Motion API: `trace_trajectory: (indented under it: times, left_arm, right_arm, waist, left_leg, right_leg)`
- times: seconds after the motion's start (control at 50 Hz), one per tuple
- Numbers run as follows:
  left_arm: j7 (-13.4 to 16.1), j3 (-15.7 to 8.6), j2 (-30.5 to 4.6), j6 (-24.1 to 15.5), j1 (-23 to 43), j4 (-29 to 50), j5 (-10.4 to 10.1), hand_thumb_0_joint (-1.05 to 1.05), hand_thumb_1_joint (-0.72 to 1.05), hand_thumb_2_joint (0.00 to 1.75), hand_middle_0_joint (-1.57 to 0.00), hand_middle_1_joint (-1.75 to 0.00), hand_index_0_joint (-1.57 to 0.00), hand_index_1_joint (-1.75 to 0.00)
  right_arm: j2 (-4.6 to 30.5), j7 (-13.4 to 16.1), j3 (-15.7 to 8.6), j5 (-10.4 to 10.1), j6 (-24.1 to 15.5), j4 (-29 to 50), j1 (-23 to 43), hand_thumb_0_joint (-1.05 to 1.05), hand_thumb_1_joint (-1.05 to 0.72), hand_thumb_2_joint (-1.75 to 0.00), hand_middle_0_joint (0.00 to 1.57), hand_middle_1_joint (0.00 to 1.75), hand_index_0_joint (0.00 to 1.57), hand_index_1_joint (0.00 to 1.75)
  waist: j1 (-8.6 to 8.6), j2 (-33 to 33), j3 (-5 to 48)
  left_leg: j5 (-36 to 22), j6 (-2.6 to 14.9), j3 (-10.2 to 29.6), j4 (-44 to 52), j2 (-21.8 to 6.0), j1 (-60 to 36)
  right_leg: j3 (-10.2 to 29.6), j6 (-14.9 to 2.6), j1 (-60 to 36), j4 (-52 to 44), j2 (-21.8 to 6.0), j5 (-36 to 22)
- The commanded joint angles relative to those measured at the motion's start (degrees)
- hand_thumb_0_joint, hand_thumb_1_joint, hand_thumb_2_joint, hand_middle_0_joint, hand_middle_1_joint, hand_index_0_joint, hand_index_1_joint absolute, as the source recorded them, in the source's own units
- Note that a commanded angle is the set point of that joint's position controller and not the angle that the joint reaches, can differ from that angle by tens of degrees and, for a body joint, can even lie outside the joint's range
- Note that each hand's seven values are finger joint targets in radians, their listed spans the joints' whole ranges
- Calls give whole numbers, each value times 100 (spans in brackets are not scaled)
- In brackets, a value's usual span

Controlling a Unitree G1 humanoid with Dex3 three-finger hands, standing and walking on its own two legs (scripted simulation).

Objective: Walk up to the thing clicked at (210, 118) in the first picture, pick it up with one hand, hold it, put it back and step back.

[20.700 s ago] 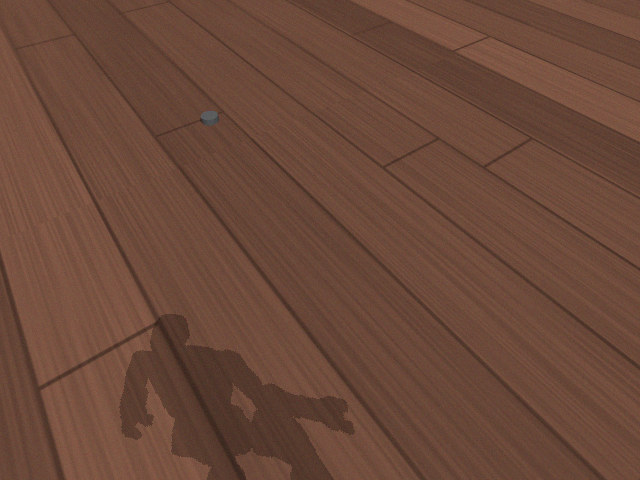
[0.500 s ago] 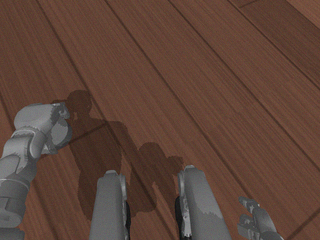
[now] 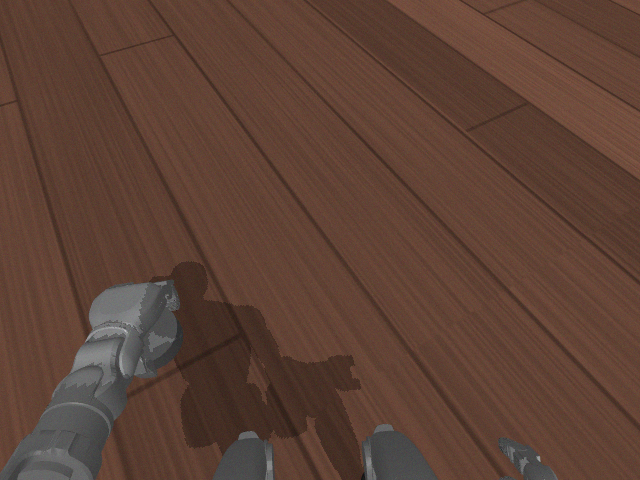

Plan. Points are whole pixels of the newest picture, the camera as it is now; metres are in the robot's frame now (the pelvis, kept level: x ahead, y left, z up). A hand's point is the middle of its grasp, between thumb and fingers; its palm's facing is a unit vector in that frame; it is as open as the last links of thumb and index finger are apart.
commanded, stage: lift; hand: left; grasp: from above
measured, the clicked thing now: (148, 336) +0.35 +0.24 -0.10
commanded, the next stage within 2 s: hold in 0.24 s
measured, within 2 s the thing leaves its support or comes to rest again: neither
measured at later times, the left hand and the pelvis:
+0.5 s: hand (136, 303) +0.35 +0.22 +0.00, palm faces -0.44 -0.06 -0.89, open 10.9 cm; pelvis +0.04 +0.00 +0.06, yaw -1 degrees
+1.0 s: hand (134, 290) +0.35 +0.21 +0.03, palm faces -0.44 -0.05 -0.90, open 10.9 cm; pelvis +0.05 +0.00 +0.08, yaw -1 degrees
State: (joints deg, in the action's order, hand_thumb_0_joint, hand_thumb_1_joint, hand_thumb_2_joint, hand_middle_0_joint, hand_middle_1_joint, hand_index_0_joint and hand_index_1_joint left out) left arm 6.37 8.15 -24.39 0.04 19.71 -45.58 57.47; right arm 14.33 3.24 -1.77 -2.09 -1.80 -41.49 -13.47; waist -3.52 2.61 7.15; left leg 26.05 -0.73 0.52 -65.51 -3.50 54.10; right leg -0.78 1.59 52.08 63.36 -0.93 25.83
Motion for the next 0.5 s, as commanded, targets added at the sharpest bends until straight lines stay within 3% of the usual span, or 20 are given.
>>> trace_trajectory:
  times: [0.0, 0.04, 0.1, 0.18, 0.3, 0.34, 0.44, 0.48]
  left_arm:
    - [300, -348, -1105, 55, 1681, 760, -51, 0, 49, 83, -76, -99, -83, -92]
    - [320, -437, -1223, 75, 1665, 753, -35, 0, 49, 82, -76, -98, -83, -90]
    - [301, -295, -1037, 102, 1651, 703, -73, 0, 50, 83, -78, -98, -84, -91]
    - [287, -282, -1044, 95, 1719, 829, -96, 0, 49, 81, -75, -99, -84, -91]
    - [263, -260, -992, 117, 1699, 967, -87, 0, 53, 85, -78, -102, -87, -93]
    - [256, -222, -938, 140, 1591, 852, -81, 0, 53, 83, -78, -99, -86, -90]
    - [69, -163, -992, 116, 1546, 949, -6, 0, 50, 82, -78, -94, -85, -86]
    - [-11, -142, -943, 85, 1644, 1073, -35, 0, 50, 83, -77, -96, -85, -89]
  right_arm:
    - [773, 55, -287, 7, -193, 516, -107, 0, -90, -90, 20, 30, 20, 30]
    - [780, 51, -307, 2, -181, 508, -140, 0, -90, -90, 20, 30, 20, 30]
    - [780, 41, -326, -8, -160, 533, -119, 0, -90, -90, 20, 30, 20, 30]
    - [777, 29, -331, -1, -142, 527, -104, 0, -90, -90, 20, 30, 20, 30]
    - [783, 23, -351, -5, -99, 498, -110, 0, -90, -90, 20, 30, 20, 30]
    - [777, 13, -338, -19, -76, 503, -74, 0, -90, -90, 20, 30, 20, 30]
    - [813, -6, -371, -46, -9, 570, 22, 0, -90, -90, 20, 30, 20, 30]
    - [810, -12, -368, -46, 5, 567, 2, 0, -90, -90, 20, 30, 20, 30]
  waist:
    - [-22, -12, 1622]
    - [42, 15, 1627]
    - [49, -59, 1572]
    - [77, 55, 1448]
    - [61, -35, 1550]
    - [69, -85, 1306]
    - [172, -99, 1289]
    - [126, -94, 1323]
  left_leg:
    - [-740, 108, 12, 1457, 342, -1696]
    - [-879, 101, 6, 1607, 355, -1835]
    - [-1104, 97, -25, 1844, 349, -2196]
    - [-1110, 72, -38, 2194, 344, -2529]
    - [-1723, 75, -109, 2410, 362, -2991]
    - [-1649, 80, -130, 2552, 377, -2983]
    - [-1851, 74, -150, 2796, 372, -3284]
    - [-2027, 75, -161, 2831, 371, -3386]
  right_leg:
    - [132, -180, -1305, -1551, 261, -753]
    - [151, -172, -1505, -1691, 254, -873]
    - [132, -168, -1737, -1898, 248, -1106]
    - [113, -184, -1953, -2177, 258, -1070]
    - [145, -152, -2403, -2447, 262, -1674]
    - [142, -154, -2449, -2562, 259, -1608]
    - [101, -177, -2687, -2737, 278, -1704]
    - [109, -174, -2786, -2765, 291, -1879]
